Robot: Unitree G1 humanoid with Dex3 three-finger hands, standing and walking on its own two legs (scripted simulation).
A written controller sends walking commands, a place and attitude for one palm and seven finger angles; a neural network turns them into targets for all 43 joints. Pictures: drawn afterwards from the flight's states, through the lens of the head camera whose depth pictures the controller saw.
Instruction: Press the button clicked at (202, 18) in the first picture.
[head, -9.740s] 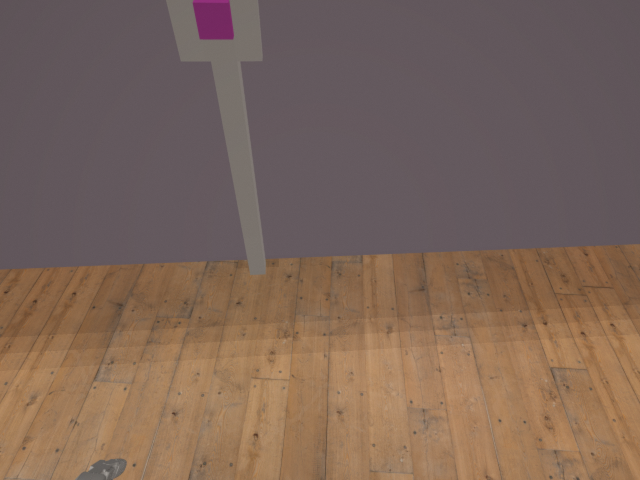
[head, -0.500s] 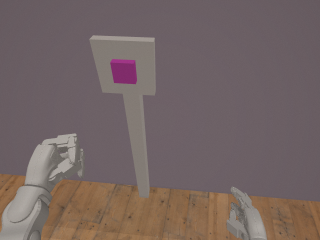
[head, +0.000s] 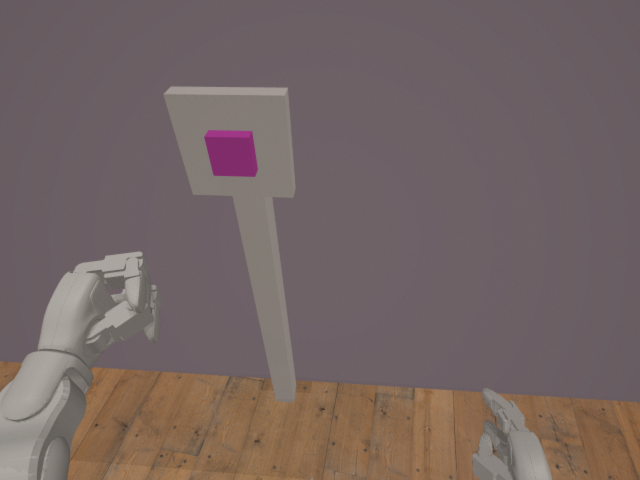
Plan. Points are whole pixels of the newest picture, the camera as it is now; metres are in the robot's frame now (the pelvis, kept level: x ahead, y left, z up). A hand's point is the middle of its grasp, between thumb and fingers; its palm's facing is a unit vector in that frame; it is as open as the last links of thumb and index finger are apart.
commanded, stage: raise the hand and make a fist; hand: left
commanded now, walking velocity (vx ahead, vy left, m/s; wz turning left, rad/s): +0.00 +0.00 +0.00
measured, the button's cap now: (232, 152) +0.53 +0.20 +0.17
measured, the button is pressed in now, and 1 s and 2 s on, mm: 0 0 0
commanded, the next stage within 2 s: aim a knuckle at the button in 0.10 s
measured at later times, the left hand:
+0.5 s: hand (185, 274) +0.29 +0.19 +0.16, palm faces +0.05 -1.00 -0.05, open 3.1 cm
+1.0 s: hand (216, 234) +0.37 +0.18 +0.15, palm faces +0.04 -1.00 -0.02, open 3.1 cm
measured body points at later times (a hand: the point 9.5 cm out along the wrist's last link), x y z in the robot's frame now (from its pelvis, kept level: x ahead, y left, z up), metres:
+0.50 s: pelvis +0.01 +0.00 +0.00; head -0.02 -0.03 +0.45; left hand +0.28 +0.24 +0.16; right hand +0.21 -0.22 -0.07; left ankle +0.05 +0.13 -0.73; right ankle -0.03 -0.11 -0.73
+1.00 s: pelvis +0.02 +0.00 +0.00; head +0.01 -0.01 +0.45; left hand +0.36 +0.23 +0.15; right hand +0.18 -0.24 -0.09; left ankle +0.05 +0.13 -0.73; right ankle -0.03 -0.11 -0.73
